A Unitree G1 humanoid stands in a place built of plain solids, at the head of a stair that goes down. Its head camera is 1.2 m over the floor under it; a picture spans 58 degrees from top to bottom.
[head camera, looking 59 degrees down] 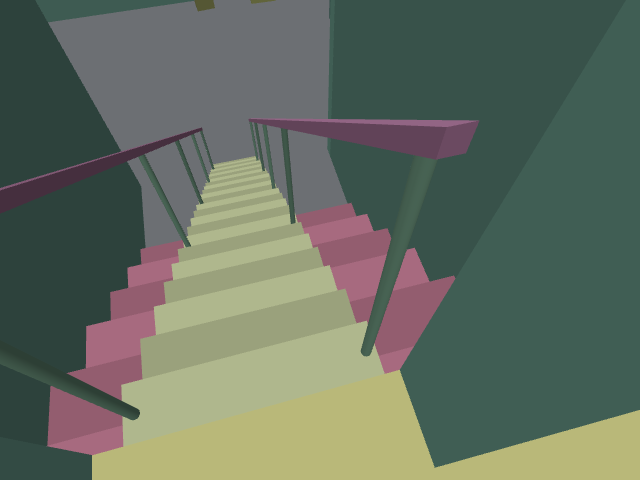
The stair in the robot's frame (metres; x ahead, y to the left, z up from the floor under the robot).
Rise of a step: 0.20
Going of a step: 0.22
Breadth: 0.81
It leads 15 degrees to the left of straight ahead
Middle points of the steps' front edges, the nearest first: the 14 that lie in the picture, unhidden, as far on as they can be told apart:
0.20 0.18 0.00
0.42 0.23 -0.20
0.63 0.29 -0.40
0.84 0.35 -0.60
1.05 0.40 -0.80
1.26 0.46 -1.00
1.48 0.52 -1.20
1.69 0.57 -1.40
1.90 0.63 -1.60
2.12 0.69 -1.80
2.33 0.75 -2.00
2.54 0.80 -2.20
2.75 0.86 -2.40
2.96 0.92 -2.60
